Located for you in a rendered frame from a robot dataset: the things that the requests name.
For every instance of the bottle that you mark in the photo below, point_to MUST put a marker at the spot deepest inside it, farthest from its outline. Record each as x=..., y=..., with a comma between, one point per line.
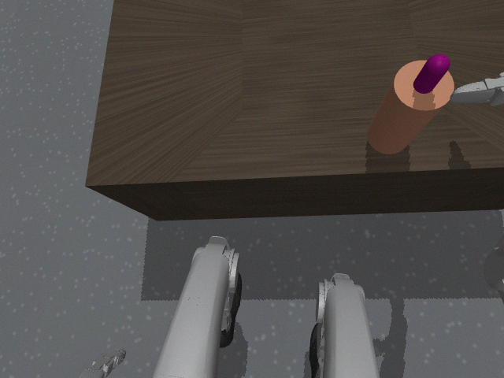
x=418, y=92

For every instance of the left robot hand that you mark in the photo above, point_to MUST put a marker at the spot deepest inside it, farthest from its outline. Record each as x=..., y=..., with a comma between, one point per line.
x=104, y=364

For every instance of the right robot hand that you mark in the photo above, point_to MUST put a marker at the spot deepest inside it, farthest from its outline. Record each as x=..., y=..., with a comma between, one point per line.
x=488, y=90

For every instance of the right robot arm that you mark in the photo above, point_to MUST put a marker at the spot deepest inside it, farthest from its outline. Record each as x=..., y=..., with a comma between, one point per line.
x=494, y=268

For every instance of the left robot foot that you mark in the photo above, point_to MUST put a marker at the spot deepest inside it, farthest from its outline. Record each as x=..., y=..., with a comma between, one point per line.
x=226, y=335

